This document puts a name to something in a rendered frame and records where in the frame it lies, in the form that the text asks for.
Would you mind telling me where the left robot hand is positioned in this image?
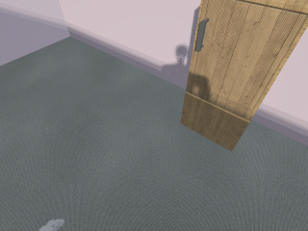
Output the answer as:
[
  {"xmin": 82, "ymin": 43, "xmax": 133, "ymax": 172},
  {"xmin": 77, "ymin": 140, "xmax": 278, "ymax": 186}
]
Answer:
[{"xmin": 39, "ymin": 218, "xmax": 64, "ymax": 231}]

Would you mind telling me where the cupboard door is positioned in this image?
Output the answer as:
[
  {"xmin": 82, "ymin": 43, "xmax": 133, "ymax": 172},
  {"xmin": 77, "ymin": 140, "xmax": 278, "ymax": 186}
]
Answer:
[{"xmin": 188, "ymin": 0, "xmax": 307, "ymax": 119}]

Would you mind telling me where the handle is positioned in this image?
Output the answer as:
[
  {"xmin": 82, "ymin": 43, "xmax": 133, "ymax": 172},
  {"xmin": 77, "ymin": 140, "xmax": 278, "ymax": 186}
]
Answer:
[{"xmin": 195, "ymin": 18, "xmax": 210, "ymax": 52}]

